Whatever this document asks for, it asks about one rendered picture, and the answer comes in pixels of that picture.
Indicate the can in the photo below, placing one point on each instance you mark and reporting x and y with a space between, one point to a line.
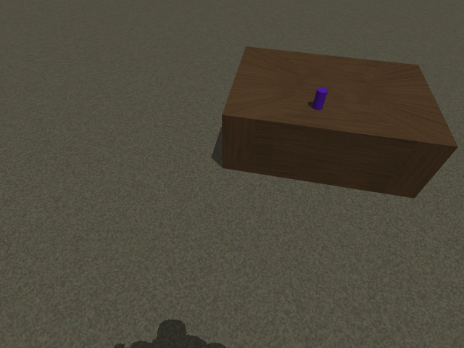
320 98

